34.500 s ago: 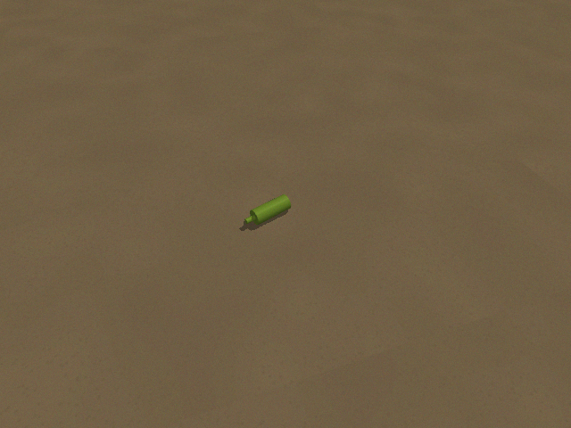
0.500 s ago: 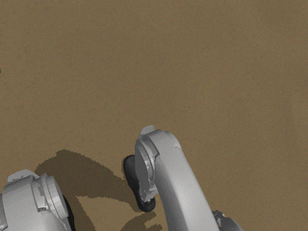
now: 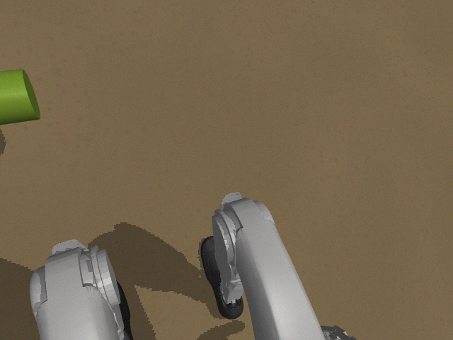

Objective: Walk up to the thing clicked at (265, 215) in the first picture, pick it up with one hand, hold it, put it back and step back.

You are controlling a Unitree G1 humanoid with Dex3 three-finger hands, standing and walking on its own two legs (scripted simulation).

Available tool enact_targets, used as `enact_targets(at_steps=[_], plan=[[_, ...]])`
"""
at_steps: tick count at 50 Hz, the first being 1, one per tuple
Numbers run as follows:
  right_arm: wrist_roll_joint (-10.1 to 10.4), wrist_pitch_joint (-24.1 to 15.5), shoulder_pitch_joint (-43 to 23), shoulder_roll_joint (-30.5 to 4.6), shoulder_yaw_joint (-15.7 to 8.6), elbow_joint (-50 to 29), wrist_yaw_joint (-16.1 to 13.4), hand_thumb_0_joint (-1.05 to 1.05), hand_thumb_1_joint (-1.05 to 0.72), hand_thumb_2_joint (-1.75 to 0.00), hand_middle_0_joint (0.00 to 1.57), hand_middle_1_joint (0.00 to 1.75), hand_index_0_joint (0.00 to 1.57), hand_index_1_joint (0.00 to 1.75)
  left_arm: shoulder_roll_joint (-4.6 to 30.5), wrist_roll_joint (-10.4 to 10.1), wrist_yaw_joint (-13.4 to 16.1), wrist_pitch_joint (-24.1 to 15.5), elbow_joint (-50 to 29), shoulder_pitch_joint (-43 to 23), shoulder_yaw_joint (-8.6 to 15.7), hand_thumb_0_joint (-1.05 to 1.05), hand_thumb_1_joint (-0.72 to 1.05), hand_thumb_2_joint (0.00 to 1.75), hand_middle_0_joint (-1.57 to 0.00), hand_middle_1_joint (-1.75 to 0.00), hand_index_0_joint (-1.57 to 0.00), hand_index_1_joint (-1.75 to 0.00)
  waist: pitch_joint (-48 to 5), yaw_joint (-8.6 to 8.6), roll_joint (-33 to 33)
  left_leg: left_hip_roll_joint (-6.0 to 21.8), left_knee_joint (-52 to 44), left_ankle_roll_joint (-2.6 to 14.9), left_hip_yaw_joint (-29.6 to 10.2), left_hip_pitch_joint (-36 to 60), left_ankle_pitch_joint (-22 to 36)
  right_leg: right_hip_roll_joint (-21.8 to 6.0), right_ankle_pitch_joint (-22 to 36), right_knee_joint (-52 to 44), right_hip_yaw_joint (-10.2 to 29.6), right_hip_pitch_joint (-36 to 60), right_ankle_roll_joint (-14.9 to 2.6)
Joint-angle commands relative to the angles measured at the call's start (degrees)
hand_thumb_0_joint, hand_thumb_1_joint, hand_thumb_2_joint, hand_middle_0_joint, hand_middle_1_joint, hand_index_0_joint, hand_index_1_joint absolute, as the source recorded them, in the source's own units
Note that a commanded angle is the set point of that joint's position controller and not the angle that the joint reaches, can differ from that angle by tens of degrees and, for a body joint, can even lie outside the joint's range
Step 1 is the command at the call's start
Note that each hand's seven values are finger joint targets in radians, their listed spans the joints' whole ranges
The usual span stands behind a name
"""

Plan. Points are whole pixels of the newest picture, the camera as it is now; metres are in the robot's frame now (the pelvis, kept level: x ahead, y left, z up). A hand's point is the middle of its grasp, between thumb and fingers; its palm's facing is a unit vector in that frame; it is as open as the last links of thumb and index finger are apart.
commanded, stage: lift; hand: left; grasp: from above
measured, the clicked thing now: out of the picture +0.54 +0.33 -0.16
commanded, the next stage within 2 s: hold in 1.38 s
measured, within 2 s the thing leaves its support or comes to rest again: neither
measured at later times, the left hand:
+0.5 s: hand out of the picture +0.43 +0.30 +0.05, palm faces -0.44 -0.12 -0.89, open 10.6 cm
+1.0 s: hand out of the picture +0.36 +0.26 +0.23, palm faces -0.41 -0.14 -0.90, open 10.6 cm
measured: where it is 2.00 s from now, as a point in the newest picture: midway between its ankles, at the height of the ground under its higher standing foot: (175, 315)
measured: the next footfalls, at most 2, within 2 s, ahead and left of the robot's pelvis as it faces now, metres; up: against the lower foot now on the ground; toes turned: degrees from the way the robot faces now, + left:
none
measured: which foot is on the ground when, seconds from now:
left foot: down 0.00-1.00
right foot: down 0.00-1.00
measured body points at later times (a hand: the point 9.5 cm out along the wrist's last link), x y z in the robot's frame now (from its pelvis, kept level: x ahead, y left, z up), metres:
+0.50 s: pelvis +0.00 +0.00 +0.12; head +0.17 +0.06 +0.53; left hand +0.45 +0.30 +0.10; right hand +0.13 -0.25 +0.00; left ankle +0.08 +0.12 -0.32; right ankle +0.13 -0.14 -0.32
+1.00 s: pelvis +0.03 -0.02 +0.30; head +0.11 +0.00 +0.74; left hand +0.37 +0.26 +0.28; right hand +0.16 -0.27 +0.18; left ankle +0.08 +0.12 -0.32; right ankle +0.13 -0.14 -0.32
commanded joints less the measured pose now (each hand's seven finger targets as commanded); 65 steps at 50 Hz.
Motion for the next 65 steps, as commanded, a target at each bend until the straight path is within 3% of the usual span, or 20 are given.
enact_targets(at_steps=[1,6,8,9,13,17,19,22,24,28,31,36,40,42,43,45,49,52,60,65], plan=[[0.3,0.8,11.9,-17.3,-8.3,-1.1,-1.9,0.00,-0.89,-0.90,0.20,0.30,0.20,0.30,15.1,-1.7,0.5,-2.9,-20.1,-21.1,4.5,0.00,0.83,0.74,-1.04,-0.81,-1.09,-0.75,-50.1,0.57,26.7,-0.8,-15.6,-1.23,5.2,40.0,17.5,1.5,13.6,-12.8,-3.8,23.3,-6.78],[1.4,1.4,10.4,-14.7,-9.9,-2.1,-2.4,0.00,-0.89,-0.90,0.20,0.30,0.20,0.30,12.6,-3.8,1.8,-3.8,-24.9,-16.5,5.8,0.00,0.83,0.74,-1.02,-0.84,-1.07,-0.78,-52.5,3.81,27.1,-0.7,-21.7,-0.92,5.2,45.6,12.7,1.2,9.5,-15.6,-2.5,22.7,-6.53],[2.0,1.7,9.6,-13.8,-10.4,-1.6,-2.6,0.00,-0.89,-0.90,0.20,0.30,0.20,0.30,10.3,-4.4,3.2,-2.9,-24.9,-15.4,5.1,0.00,0.84,0.72,-1.01,-0.85,-1.08,-0.78,-51.6,4.31,25.9,-0.5,-24.9,-0.54,4.8,46.3,9.1,1.3,7.7,-16.9,-2.3,22.3,-6.21],[2.3,1.7,8.9,-13.7,-10.7,-0.7,-2.7,0.00,-0.89,-0.90,0.20,0.30,0.20,0.30,7.9,-4.5,3.7,-2.2,-21.2,-12.2,4.1,0.00,0.83,0.73,-1.01,-0.84,-1.07,-0.78,-48.1,4.33,24.5,-0.7,-26.3,-0.60,4.1,46.0,7.3,1.2,6.6,-17.4,-2.5,21.2,-6.21],[3.5,1.2,8.6,-12.0,-12.0,0.7,-3.1,0.00,-0.88,-0.90,0.20,0.30,0.20,0.30,2.1,-5.3,4.1,-0.2,-22.5,-9.7,0.7,0.00,0.84,0.70,-1.01,-0.81,-1.07,-0.75,-47.4,4.82,21.0,0.2,-31.5,0.20,3.9,47.3,2.8,1.3,5.8,-20.3,-1.9,24.7,-5.30],[4.4,0.2,7.4,-11.3,-13.3,1.6,-4.1,0.00,-0.88,-0.90,0.20,0.30,0.20,0.30,0.0,-7.5,2.7,0.4,-25.2,-7.3,-0.7,0.00,0.82,0.69,-1.00,-0.80,-1.06,-0.74,-45.7,5.67,15.5,0.2,-35.3,0.71,3.7,48.1,-0.5,1.3,4.5,-24.8,-1.3,29.2,-4.83],[4.8,-0.5,6.5,-10.9,-13.7,1.1,-4.7,0.00,-0.88,-0.90,0.20,0.30,0.20,0.30,-0.8,-8.7,2.4,0.3,-27.7,-6.7,-0.9,0.00,0.80,0.67,-0.99,-0.79,-1.05,-0.73,-46.8,6.28,16.0,0.5,-38.2,0.49,3.0,51.4,-1.0,1.3,4.8,-26.1,-1.1,31.8,-4.57],[5.3,-1.1,5.0,-9.9,-14.1,1.6,-5.3,0.00,-0.87,-0.89,0.20,0.30,0.20,0.30,-0.8,-9.8,3.4,0.6,-31.5,-6.4,0.4,0.00,0.78,0.68,-0.98,-0.79,-1.03,-0.73,-48.2,7.84,16.4,0.8,-42.7,-0.05,1.8,57.2,1.0,1.0,7.0,-28.1,-0.8,35.7,-4.16],[5.8,-1.5,4.5,-9.1,-14.0,1.8,-5.7,0.00,-0.88,-0.89,0.20,0.30,0.20,0.30,0.0,-9.3,4.7,1.0,-31.1,-3.3,1.4,0.00,0.77,0.68,-0.97,-0.79,-1.03,-0.73,-50.1,9.24,15.4,0.8,-45.5,-0.19,2.1,61.3,3.3,1.0,8.5,-30.4,-0.5,40.2,-3.93],[6.4,-1.8,3.0,-7.5,-14.3,3.0,-6.3,0.00,-0.88,-0.89,0.20,0.30,0.20,0.30,-3.2,-8.7,6.4,2.8,-29.2,3.5,0.7,0.00,0.75,0.70,-0.96,-0.80,-1.01,-0.74,-46.0,10.16,13.1,0.9,-51.2,-0.42,2.8,65.9,4.1,1.2,8.1,-36.6,0.0,45.8,-3.79],[6.8,-2.4,2.1,-6.4,-14.5,3.6,-6.4,0.00,-0.88,-0.90,0.20,0.30,0.20,0.30,-5.7,-9.3,6.7,4.3,-28.7,10.0,-0.4,0.00,0.77,0.72,-0.99,-0.79,-1.04,-0.74,-43.3,11.37,10.5,0.7,-54.2,-0.23,4.3,67.9,5.5,1.4,8.3,-41.5,0.7,51.5,-3.75],[7.7,-4.2,1.4,-5.0,-14.6,3.3,-7.4,0.00,-0.89,-0.90,0.20,0.30,0.20,0.30,-8.3,-11.0,6.0,4.8,-29.6,17.8,-1.6,0.00,0.73,0.74,-0.98,-0.77,-1.02,-0.73,-36.5,11.89,4.4,0.2,-59.6,0.38,6.5,68.8,3.5,1.6,5.9,-51.3,2.6,61.6,-3.49],[7.8,-6.3,1.3,-3.7,-14.5,3.3,-8.4,0.00,-0.89,-0.90,0.20,0.30,0.20,0.30,-8.8,-11.5,6.5,3.1,-32.4,18.4,-2.0,0.00,0.67,0.74,-0.94,-0.77,-0.98,-0.73,-33.9,11.45,2.6,-0.2,-62.7,0.66,8.3,71.6,5.2,1.5,5.9,-58.1,4.7,69.3,-3.20],[7.8,-7.4,1.3,-3.4,-14.6,4.1,-8.9,0.00,-0.89,-0.90,0.20,0.30,0.20,0.30,-8.0,-11.5,7.6,2.2,-33.1,18.9,-0.7,0.00,0.64,0.74,-0.92,-0.78,-0.96,-0.74,-33.1,12.58,3.3,-0.4,-65.4,0.55,8.3,75.2,5.9,1.3,6.2,-60.7,5.3,72.0,-3.20],[7.7,-7.9,1.5,-3.4,-14.7,4.1,-9.1,0.00,-0.89,-0.90,0.20,0.30,0.20,0.30,-10.0,-11.4,8.1,1.6,-34.1,18.9,-1.7,0.00,0.66,0.71,-0.93,-0.77,-0.98,-0.73,-33.0,12.23,4.4,-0.2,-67.3,0.32,7.8,78.0,5.6,1.3,6.4,-61.9,5.3,72.3,-3.24],[7.7,-8.5,1.9,-3.8,-15.1,5.2,-9.2,0.00,-0.89,-0.90,0.20,0.30,0.20,0.30,-9.8,-10.3,9.8,1.2,-33.1,19.1,-1.1,0.00,0.67,0.71,-0.94,-0.77,-0.98,-0.72,-32.6,12.67,5.6,0.0,-70.1,-0.09,7.4,82.4,6.8,1.3,7.8,-63.9,5.4,73.8,-3.30],[8.1,-9.4,2.8,-3.6,-15.3,6.7,-9.2,0.00,-0.89,-0.90,0.20,0.30,0.20,0.30,-12.6,-8.1,13.0,1.7,-28.9,21.6,-3.3,0.00,0.68,0.74,-0.95,-0.78,-0.99,-0.74,-28.7,12.61,4.3,-0.4,-73.8,-0.38,8.2,86.1,10.9,1.6,11.0,-68.9,5.7,78.4,-3.24],[8.1,-9.8,2.6,-3.7,-15.5,7.4,-9.0,0.00,-0.89,-0.90,0.20,0.30,0.20,0.30,-13.5,-7.9,14.2,2.7,-26.0,20.2,-4.4,0.00,0.73,0.82,-0.98,-0.83,-1.02,-0.79,-25.6,12.87,3.2,-0.6,-76.8,-0.28,8.6,87.9,10.2,1.7,9.9,-72.4,5.9,81.0,-2.99],[8.1,-10.1,2.0,-3.7,-16.3,7.3,-8.5,0.00,-0.89,-0.90,0.20,0.30,0.20,0.30,-14.8,-8.7,13.5,4.4,-23.9,23.0,-5.5,0.00,0.73,0.83,-0.97,-0.88,-1.02,-0.83,-25.6,14.80,2.1,-0.6,-83.4,-0.52,9.0,95.9,18.4,1.6,17.9,-78.2,5.8,90.9,-2.71],[8.1,-10.0,1.2,-3.7,-16.6,6.8,-8.4,0.00,-0.89,-0.90,0.20,0.30,0.20,0.30,-15.8,-9.2,13.0,4.4,-26.0,23.8,-5.6,0.00,0.71,0.84,-0.96,-0.88,-1.00,-0.84,-24.1,15.41,2.9,-0.2,-88.1,-0.82,8.8,101.2,19.4,1.8,18.7,-81.2,5.2,92.7,-3.05]])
